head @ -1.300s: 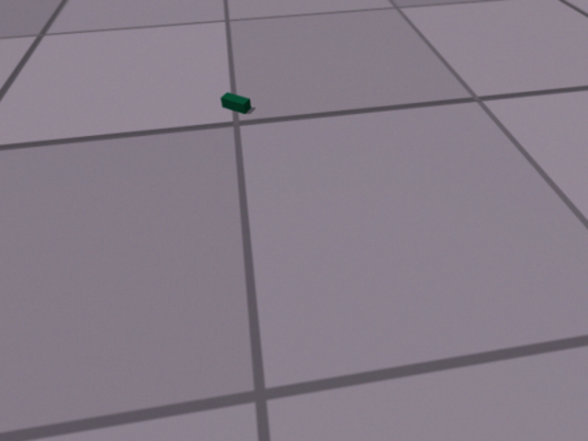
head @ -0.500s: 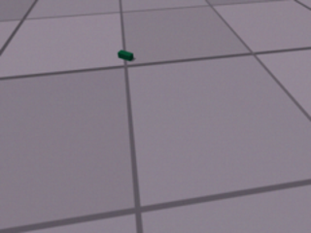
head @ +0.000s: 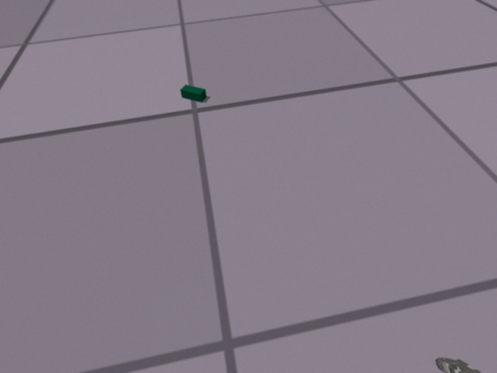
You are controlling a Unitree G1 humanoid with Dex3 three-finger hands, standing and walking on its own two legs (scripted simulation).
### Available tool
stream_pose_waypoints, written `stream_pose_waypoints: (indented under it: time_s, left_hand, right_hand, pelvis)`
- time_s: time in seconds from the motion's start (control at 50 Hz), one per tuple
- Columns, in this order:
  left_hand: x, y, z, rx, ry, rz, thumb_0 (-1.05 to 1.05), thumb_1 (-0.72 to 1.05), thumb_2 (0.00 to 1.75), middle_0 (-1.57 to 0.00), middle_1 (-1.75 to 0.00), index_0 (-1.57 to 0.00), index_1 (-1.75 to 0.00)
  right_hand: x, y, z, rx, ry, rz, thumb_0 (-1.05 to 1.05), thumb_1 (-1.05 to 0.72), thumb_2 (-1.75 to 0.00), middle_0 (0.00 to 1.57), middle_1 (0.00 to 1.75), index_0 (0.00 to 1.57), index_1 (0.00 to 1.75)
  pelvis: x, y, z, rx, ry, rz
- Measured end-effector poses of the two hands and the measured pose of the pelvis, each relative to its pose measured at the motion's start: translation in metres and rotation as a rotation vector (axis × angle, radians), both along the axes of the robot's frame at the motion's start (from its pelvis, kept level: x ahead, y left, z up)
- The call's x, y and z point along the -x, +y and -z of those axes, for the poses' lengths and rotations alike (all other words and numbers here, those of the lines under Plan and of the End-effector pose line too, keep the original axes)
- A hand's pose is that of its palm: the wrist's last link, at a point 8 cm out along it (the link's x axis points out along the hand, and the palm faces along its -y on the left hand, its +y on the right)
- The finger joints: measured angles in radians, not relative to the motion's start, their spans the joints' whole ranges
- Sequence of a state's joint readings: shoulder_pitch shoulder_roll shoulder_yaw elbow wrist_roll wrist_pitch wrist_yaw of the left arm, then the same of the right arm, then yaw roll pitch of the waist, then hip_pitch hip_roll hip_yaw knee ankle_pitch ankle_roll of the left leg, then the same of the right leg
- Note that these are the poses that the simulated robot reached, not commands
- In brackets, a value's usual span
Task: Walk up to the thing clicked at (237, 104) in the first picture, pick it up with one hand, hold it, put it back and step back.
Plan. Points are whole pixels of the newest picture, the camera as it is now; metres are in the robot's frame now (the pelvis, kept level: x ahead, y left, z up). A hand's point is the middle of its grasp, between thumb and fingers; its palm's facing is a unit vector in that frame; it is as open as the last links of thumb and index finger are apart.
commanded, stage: walk up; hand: left
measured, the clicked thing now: (193, 93) +2.01 +0.47 -0.74
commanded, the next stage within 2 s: none
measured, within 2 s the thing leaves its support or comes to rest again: neither
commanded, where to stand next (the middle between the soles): +1.56 +0.40 m, yaw -27 degrees
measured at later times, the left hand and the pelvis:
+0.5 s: hand (113, 253) +0.38 +0.33 -0.12, palm faces -0.22 -0.86 -0.46, open 7.4 cm; pelvis +0.21 +0.07 -0.02, yaw -10 degrees
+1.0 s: hand (115, 189) +0.61 +0.41 -0.16, palm faces -0.30 -0.84 -0.44, open 7.4 cm; pelvis +0.47 +0.14 -0.02, yaw -17 degrees
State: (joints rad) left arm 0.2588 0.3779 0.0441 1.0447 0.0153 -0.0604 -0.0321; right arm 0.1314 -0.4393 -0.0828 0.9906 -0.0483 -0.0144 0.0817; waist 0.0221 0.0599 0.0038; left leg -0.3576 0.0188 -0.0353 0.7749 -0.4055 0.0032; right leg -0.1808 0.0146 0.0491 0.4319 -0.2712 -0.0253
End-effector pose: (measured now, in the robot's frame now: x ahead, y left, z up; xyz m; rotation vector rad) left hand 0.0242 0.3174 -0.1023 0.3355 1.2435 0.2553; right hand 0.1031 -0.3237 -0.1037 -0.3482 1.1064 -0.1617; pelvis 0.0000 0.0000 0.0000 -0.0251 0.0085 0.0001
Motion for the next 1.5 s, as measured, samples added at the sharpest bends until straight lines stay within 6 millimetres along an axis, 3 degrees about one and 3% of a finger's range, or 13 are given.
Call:
stream_pose_waypoints:
  time_s: [0.1, 0.18, 0.38, 0.5, 0.56, 0.66, 0.78, 0.86, 0.96, 1.1, 1.22, 1.32, 1.5]
  left_hand:
    - [-0.016, 0.047, -0.001, -0.034, 0.027, 0.004, 0.01, 0.90, 0.90, -0.21, -0.30, -0.20, -0.30]
    - [-0.054, 0.084, 0.010, -0.066, 0.065, 0.054, 0.01, 0.90, 0.90, -0.21, -0.30, -0.20, -0.30]
    - [-0.240, 0.081, -0.021, -0.034, -0.105, 0.255, 0.01, 0.91, 0.90, -0.20, -0.30, -0.20, -0.30]
    - [-0.358, 0.055, -0.028, -0.060, -0.215, 0.351, 0.01, 0.90, 0.90, -0.20, -0.30, -0.20, -0.30]
    - [-0.399, 0.045, -0.025, -0.068, -0.286, 0.348, 0.01, 0.90, 0.90, -0.20, -0.30, -0.20, -0.30]
    - [-0.424, 0.046, -0.025, -0.048, -0.268, 0.320, 0.01, 0.90, 0.90, -0.20, -0.30, -0.20, -0.30]
    - [-0.453, 0.078, -0.011, -0.042, -0.160, 0.312, 0.01, 0.90, 0.90, -0.21, -0.30, -0.20, -0.30]
    - [-0.493, 0.112, 0.007, -0.045, -0.105, 0.310, 0.01, 0.90, 0.90, -0.21, -0.30, -0.20, -0.30]
    - [-0.564, 0.136, 0.025, -0.072, -0.040, 0.347, 0.01, 0.90, 0.90, -0.21, -0.30, -0.20, -0.30]
    - [-0.673, 0.117, 0.002, -0.029, -0.085, 0.443, 0.01, 0.90, 0.90, -0.20, -0.30, -0.20, -0.30]
    - [-0.764, 0.093, -0.012, -0.046, -0.158, 0.508, 0.01, 0.90, 0.90, -0.20, -0.30, -0.20, -0.30]
    - [-0.814, 0.095, -0.016, -0.082, -0.253, 0.472, 0.01, 0.90, 0.90, -0.21, -0.30, -0.20, -0.30]
    - [-0.853, 0.149, -0.023, -0.110, -0.193, 0.410, 0.01, 0.90, 0.90, -0.21, -0.30, -0.20, -0.30]
  right_hand:
    - [-0.031, 0.017, -0.014, 0.029, -0.030, -0.011, 0.01, -0.91, -0.90, 0.21, 0.30, 0.20, 0.30]
    - [-0.045, 0.034, -0.014, 0.059, -0.091, 0.035, 0.00, -0.91, -0.90, 0.21, 0.30, 0.20, 0.30]
    - [-0.020, 0.068, -0.003, -0.009, 0.034, 0.231, 0.00, -0.91, -0.90, 0.21, 0.30, 0.20, 0.30]
    - [-0.042, 0.068, 0.032, -0.053, 0.110, 0.306, 0.01, -0.91, -0.90, 0.21, 0.30, 0.20, 0.30]
    - [-0.075, 0.070, 0.047, -0.065, 0.133, 0.295, 0.01, -0.91, -0.90, 0.21, 0.30, 0.20, 0.30]
    - [-0.158, 0.078, 0.037, -0.082, 0.062, 0.242, 0.01, -0.91, -0.90, 0.21, 0.30, 0.20, 0.30]
    - [-0.254, 0.082, 0.008, -0.052, -0.034, 0.203, 0.00, -0.91, -0.90, 0.21, 0.30, 0.20, 0.30]
    - [-0.306, 0.086, -0.003, 0.017, -0.064, 0.210, 0.00, -0.91, -0.90, 0.21, 0.30, 0.20, 0.30]
    - [-0.336, 0.103, -0.006, 0.076, -0.086, 0.304, 0.00, -0.91, -0.90, 0.21, 0.30, 0.20, 0.30]
    - [-0.345, 0.139, -0.006, 0.025, 0.045, 0.391, 0.00, -0.91, -0.90, 0.21, 0.30, 0.20, 0.30]
    - [-0.373, 0.152, 0.023, -0.045, 0.124, 0.440, 0.00, -0.91, -0.90, 0.21, 0.30, 0.20, 0.30]
    - [-0.437, 0.156, 0.048, -0.082, 0.127, 0.407, 0.01, -0.91, -0.90, 0.21, 0.30, 0.20, 0.30]
    - [-0.588, 0.155, 0.023, -0.057, -0.024, 0.304, 0.00, -0.91, -0.90, 0.21, 0.30, 0.20, 0.30]
  pelvis:
    - [-0.027, 0.029, 0.002, -0.004, -0.002, 0.017]
    - [-0.053, 0.055, 0.013, -0.029, -0.005, 0.060]
    - [-0.137, 0.074, -0.003, -0.040, -0.031, 0.136]
    - [-0.205, 0.067, 0.015, -0.042, -0.040, 0.175]
    - [-0.234, 0.063, 0.025, -0.006, -0.045, 0.182]
    - [-0.280, 0.069, 0.015, 0.025, -0.050, 0.196]
    - [-0.343, 0.088, 0.010, 0.024, -0.040, 0.224]
    - [-0.397, 0.111, 0.020, 0.020, -0.028, 0.241]
    - [-0.452, 0.134, 0.028, -0.016, -0.021, 0.278]
    - [-0.520, 0.143, 0.008, -0.033, -0.019, 0.321]
    - [-0.584, 0.139, 0.015, -0.035, -0.029, 0.344]
    - [-0.630, 0.136, 0.027, 0.007, -0.038, 0.342]
    - [-0.712, 0.161, 0.016, 0.024, -0.041, 0.332]
